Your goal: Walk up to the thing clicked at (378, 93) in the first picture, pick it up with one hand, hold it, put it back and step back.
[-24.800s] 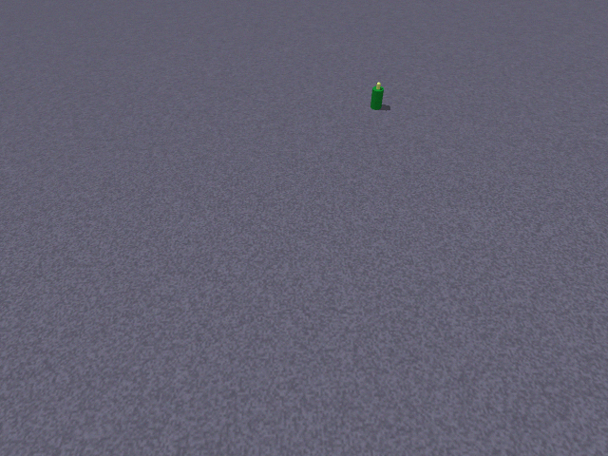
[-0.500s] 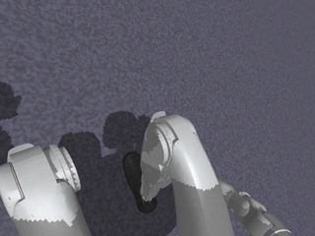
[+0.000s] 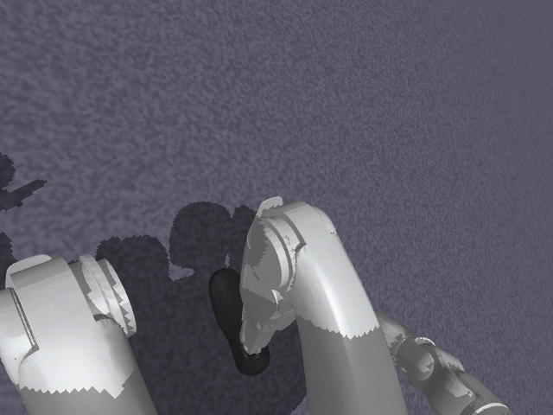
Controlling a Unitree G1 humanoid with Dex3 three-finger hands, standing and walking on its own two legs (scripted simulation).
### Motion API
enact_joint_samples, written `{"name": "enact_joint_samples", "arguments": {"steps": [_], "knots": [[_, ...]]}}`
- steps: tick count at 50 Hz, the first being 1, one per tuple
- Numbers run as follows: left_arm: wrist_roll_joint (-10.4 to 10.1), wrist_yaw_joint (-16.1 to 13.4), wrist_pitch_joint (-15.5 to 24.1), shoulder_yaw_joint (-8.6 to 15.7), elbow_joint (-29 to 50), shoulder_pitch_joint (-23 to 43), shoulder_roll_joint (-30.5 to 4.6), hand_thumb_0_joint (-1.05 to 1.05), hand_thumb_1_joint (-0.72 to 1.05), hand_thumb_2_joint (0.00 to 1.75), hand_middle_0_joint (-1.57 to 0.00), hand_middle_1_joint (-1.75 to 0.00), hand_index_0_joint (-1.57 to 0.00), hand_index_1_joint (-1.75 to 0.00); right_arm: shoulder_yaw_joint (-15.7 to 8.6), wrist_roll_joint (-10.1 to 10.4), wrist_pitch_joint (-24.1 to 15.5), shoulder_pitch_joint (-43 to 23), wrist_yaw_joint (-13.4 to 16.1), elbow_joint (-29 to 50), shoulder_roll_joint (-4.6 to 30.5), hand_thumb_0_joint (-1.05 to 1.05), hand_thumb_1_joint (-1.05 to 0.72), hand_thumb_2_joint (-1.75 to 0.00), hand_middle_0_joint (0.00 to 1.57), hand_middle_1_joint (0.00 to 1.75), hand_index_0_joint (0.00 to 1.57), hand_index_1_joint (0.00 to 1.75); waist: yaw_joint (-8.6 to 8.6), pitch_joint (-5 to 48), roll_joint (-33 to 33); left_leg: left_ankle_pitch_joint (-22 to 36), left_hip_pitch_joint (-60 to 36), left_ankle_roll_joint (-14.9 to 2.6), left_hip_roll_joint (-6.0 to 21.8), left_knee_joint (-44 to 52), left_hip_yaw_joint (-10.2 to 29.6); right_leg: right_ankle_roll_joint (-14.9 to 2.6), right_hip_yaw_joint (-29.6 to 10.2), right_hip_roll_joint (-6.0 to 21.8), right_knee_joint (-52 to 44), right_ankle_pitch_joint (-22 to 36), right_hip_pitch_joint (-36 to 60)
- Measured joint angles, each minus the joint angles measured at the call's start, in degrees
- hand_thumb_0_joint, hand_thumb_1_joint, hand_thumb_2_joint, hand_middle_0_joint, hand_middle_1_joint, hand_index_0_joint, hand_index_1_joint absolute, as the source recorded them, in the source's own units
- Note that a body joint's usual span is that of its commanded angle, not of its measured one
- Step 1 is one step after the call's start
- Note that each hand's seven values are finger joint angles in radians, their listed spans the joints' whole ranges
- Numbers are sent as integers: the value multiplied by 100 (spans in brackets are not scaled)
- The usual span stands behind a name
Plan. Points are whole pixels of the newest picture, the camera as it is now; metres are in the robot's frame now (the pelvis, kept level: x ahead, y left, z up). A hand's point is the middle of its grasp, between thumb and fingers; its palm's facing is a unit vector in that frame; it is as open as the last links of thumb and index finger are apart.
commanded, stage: open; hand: left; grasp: from the side
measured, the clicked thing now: out of the picture +0.45 +0.29 -0.21
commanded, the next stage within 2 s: withdraw in 0.02 s
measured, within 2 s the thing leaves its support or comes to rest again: neither
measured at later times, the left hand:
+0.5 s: hand out of the picture +0.45 +0.36 -0.11, palm faces +0.42 -0.91 -0.03, open 17.4 cm
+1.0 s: hand out of the picture +0.34 +0.44 +0.01, palm faces +0.39 -0.79 -0.47, open 17.3 cm
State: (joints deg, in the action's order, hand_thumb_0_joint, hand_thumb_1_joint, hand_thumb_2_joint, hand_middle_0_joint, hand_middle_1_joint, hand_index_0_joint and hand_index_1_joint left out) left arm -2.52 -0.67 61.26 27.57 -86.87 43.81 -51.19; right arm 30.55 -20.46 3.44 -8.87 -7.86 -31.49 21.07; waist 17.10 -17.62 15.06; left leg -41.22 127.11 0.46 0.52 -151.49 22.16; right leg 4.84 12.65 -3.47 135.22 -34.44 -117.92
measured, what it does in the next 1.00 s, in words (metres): rises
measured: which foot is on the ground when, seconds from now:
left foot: down 0.00-1.00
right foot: down 0.00-1.00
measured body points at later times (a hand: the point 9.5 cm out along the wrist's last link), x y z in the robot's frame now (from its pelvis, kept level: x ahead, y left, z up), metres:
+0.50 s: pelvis +0.00 +0.00 +0.01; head +0.22 +0.18 +0.35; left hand +0.42 +0.40 -0.11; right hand +0.16 -0.25 -0.04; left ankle +0.08 +0.12 -0.26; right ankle +0.15 -0.13 -0.26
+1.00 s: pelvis +0.01 -0.01 +0.08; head +0.20 +0.10 +0.47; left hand +0.32 +0.47 +0.04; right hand +0.19 -0.24 -0.04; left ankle +0.08 +0.12 -0.26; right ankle +0.15 -0.13 -0.26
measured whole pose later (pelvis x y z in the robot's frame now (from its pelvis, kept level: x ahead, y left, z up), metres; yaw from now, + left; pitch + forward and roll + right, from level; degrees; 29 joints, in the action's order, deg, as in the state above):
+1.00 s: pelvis +0.01 -0.01 +0.08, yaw +9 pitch +31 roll -9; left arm 6.5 3.4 15.4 26.5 -51.6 30.3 -42.2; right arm 4.6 -1.8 9.7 5.5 -4.0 -34.3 15.7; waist 5.2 5.2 0.5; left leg -38.7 124.8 -1.5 1.8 -131.7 6.9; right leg 2.5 2.2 0.9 125.2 -36.7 -120.0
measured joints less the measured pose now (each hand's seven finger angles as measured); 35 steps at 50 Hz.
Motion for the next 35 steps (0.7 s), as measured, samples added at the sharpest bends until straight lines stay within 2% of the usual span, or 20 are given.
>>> {"name": "enact_joint_samples", "arguments": {"steps": [11, 17, 22, 24, 30, 32, 35], "knots": [[-79, 58, 45, 48, -3, -21, 3, 0, -39, 17, -31, -21, -31, -22, 21, 9, -28, 13, 12, -6, 15, 0, -92, -90, 20, 30, 21, 30, -15, -1, 45, 20, -7, 9, 20, 16, 1, 13, -3, -14, -11, 41, -20], [-35, 177, -85, 407, 433, -70, -7, -1, -47, 10, -16, -8, -15, -10, -54, 45, 0, 47, 64, -1, -8, 0, -91, -90, 20, 30, 21, 31, -61, -14, 65, 22, -15, 3, 37, 23, -24, -20, -17, -16, -8, 47, -21], [-29, 502, -491, 676, 1209, -195, -20, -1, -51, 6, -10, -4, -9, -5, -320, 180, 101, 264, 108, -30, -55, 0, -91, -90, 20, 30, 21, 30, -170, 164, -80, 30, 24, -2, 39, 104, -121, -71, -73, 29, -22, 13, -71], [-130, 690, -722, 644, 1475, -265, 1, -1, -53, 5, -9, -3, -8, -4, -467, 292, 137, 407, 128, -50, -68, 0, -91, -90, 20, 30, 21, 30, -227, 339, -199, 42, 66, -10, 32, 168, -195, -94, -117, 66, -34, -16, -115], [-480, 1268, -1445, 239, 1834, -496, 187, -1, -57, 3, -6, -2, -6, -3, -900, 702, 114, 695, 167, -137, -29, 0, -91, -90, 20, 30, 21, 31, -439, 834, -620, 115, 180, -100, 34, 403, -475, -134, -293, 166, -111, -84, -228], [-123, 1228, -1744, 164, 1821, -510, 267, -1, -57, 4, -6, -2, -6, -3, -1125, 874, 135, 755, 170, -192, -91, 0, -90, -90, 20, 30, 21, 31, -525, 968, -701, 143, 194, -123, 52, 491, -574, -153, -361, 185, -143, -86, -267], [302, 1130, -2342, 31, 2012, -573, 450, -1, -57, 5, -7, -4, -6, -4, -1452, 1110, 242, 865, 178, -244, -228, 0, -91, -91, 20, 30, 21, 31, -655, 1193, -789, 188, 207, -147, 82, 678, -744, -197, -477, 221, -224, -88, -334]]}}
